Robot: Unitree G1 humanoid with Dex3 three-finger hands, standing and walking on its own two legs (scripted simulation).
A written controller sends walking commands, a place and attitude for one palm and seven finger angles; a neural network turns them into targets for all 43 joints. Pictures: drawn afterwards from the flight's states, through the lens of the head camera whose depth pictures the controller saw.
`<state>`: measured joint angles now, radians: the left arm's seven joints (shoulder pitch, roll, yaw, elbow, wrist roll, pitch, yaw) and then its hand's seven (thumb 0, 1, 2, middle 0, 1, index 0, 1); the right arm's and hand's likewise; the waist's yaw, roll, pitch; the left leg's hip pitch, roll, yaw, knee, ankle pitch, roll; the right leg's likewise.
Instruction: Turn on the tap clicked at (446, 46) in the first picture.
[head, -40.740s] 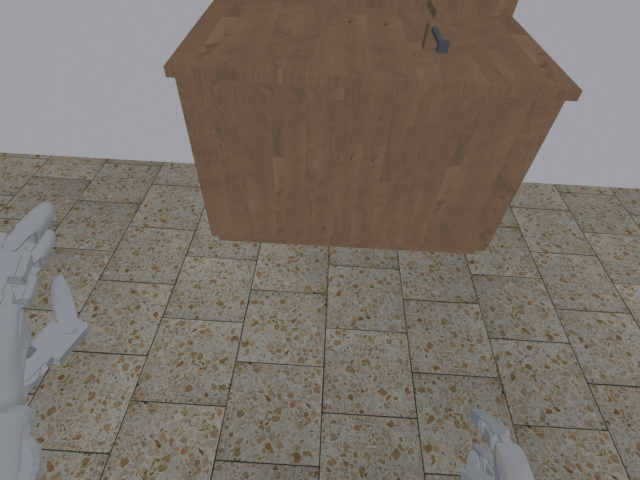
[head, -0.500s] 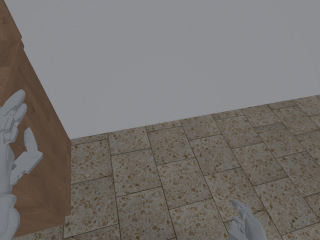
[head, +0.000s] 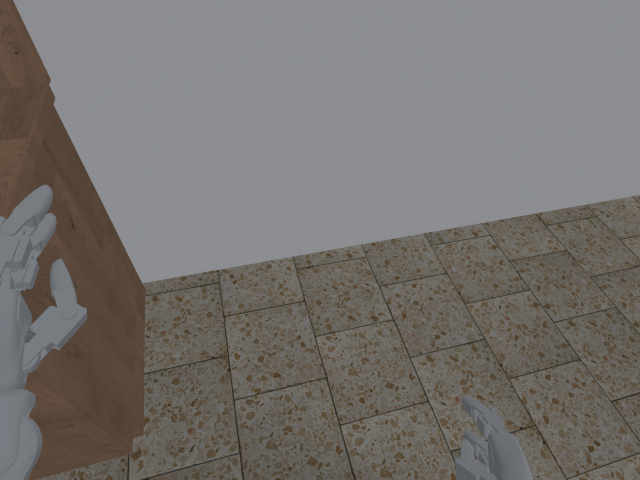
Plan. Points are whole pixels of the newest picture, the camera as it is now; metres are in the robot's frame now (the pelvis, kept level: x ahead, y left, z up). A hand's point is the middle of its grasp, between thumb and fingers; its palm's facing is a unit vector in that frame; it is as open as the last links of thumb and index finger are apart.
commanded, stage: look again from close up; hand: left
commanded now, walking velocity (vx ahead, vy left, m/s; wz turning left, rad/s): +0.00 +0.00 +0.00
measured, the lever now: out of the picture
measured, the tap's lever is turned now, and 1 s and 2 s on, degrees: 68 68 68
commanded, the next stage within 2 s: shuffle to correct the standing spot in 0.28 s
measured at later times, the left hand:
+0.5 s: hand (85, 325) +0.21 +0.24 +0.16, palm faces +0.41 -0.85 -0.34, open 7.4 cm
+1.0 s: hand (15, 359) +0.17 +0.28 +0.16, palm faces +0.44 -0.83 -0.35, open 7.4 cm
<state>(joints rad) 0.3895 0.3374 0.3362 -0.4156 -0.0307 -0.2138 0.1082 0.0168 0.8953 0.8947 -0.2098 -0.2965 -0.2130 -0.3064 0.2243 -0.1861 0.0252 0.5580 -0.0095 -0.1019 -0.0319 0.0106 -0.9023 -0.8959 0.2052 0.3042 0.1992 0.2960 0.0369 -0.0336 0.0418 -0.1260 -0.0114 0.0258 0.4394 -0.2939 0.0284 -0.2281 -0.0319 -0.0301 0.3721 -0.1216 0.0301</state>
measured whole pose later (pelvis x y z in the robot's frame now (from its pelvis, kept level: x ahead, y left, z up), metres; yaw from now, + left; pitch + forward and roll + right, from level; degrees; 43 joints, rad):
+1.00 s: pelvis -0.04 +0.03 -0.02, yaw +0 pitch -3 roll +0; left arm 0.39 0.35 0.35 -0.45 -0.01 -0.23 0.12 0.02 0.89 0.89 -0.21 -0.30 -0.21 -0.31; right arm 0.22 -0.21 0.02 0.52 0.00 -0.05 -0.03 0.01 -0.90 -0.90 0.21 0.30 0.20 0.30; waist 0.04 -0.03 0.04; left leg -0.25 -0.07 0.05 0.65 -0.35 0.09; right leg -0.36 -0.09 0.01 0.59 -0.18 0.07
